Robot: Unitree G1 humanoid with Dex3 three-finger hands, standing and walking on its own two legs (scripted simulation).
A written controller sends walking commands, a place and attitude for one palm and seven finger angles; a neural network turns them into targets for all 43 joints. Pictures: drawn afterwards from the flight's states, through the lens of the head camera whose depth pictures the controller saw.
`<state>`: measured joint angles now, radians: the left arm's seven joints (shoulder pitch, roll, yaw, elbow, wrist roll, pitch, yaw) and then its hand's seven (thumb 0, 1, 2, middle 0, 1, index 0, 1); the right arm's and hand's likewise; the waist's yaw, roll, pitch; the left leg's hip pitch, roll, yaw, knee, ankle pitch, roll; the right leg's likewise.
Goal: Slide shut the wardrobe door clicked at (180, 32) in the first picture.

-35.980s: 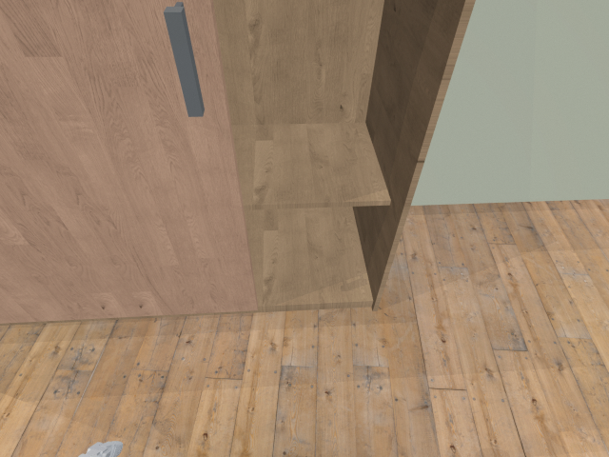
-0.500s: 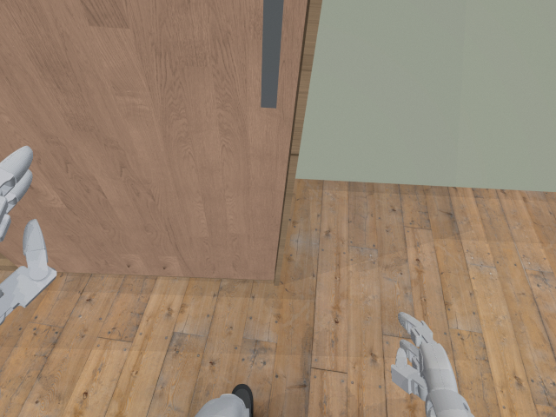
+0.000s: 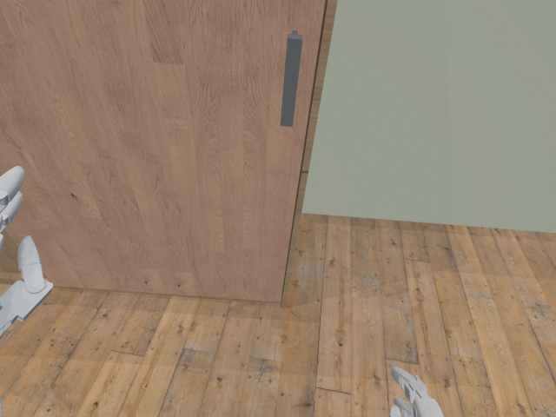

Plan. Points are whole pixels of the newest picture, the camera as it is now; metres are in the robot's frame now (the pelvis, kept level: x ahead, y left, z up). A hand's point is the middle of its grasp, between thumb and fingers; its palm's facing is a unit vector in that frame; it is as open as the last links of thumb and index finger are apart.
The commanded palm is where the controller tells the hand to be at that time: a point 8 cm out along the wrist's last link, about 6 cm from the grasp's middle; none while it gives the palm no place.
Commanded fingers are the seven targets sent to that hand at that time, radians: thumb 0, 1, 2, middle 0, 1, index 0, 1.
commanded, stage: stop stepping back and stand still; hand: left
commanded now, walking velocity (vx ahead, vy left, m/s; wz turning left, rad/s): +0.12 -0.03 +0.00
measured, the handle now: (290, 79) +0.70 +0.02 +0.19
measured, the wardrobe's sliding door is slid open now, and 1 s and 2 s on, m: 0.00 0.00 0.00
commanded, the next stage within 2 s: let the arm hang, fingers relaxed in 0.44 s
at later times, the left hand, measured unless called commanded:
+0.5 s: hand (14, 292) +0.19 +0.28 +0.18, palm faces +0.49 -0.77 -0.41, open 7.4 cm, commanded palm +0.13 +0.32 +0.18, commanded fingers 0.00 0.90 0.90 -0.20 -0.30 -0.20 -0.30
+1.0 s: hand out of the picture -0.02 +0.21 -0.17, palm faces +0.09 -0.97 -0.22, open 7.0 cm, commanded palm none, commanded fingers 0.00 0.90 0.90 -0.20 -0.30 -0.20 -0.30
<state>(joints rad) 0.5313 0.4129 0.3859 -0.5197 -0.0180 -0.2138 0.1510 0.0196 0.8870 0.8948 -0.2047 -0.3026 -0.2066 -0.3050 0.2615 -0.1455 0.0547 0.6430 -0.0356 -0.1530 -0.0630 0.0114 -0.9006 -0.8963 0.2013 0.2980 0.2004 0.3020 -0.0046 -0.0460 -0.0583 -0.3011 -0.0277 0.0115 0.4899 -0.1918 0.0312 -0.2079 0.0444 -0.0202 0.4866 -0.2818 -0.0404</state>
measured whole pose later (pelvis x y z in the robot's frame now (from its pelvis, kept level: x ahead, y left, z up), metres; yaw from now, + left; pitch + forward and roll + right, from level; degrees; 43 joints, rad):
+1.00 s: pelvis -0.04 +0.02 +0.00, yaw +5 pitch -2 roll -1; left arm 0.28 0.21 0.01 0.98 0.01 0.03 0.02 -0.02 0.98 0.89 -0.20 -0.30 -0.21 -0.30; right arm 0.27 -0.21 -0.01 1.00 -0.03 0.04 -0.02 0.01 -0.91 -0.90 0.20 0.30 0.20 0.30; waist -0.02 0.01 0.06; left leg -0.29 -0.01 -0.02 0.53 -0.20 0.02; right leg -0.23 0.06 -0.01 0.49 -0.23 -0.03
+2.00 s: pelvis -0.01 +0.03 +0.01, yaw +4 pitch -1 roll +0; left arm 0.11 0.31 0.01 1.14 0.01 -0.01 0.01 0.01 0.90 0.89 -0.20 -0.30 -0.20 -0.30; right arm 0.12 -0.31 -0.02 1.13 -0.02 -0.01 -0.01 0.00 -0.91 -0.90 0.20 0.30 0.20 0.30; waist -0.02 0.02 0.06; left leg -0.17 -0.03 0.02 0.35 -0.16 0.04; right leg -0.14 0.03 0.03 0.35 -0.19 -0.01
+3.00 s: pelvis +0.02 +0.02 +0.01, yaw +3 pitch -2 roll +0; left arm 0.11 0.31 0.01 1.13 0.01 -0.01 0.01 0.01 0.90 0.89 -0.20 -0.30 -0.20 -0.30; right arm 0.10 -0.32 0.00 1.13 -0.02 -0.01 -0.01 0.00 -0.91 -0.90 0.20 0.30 0.20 0.30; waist -0.02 0.00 0.06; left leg -0.10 -0.02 0.03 0.31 -0.18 0.03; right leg -0.06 0.04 0.04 0.30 -0.21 -0.03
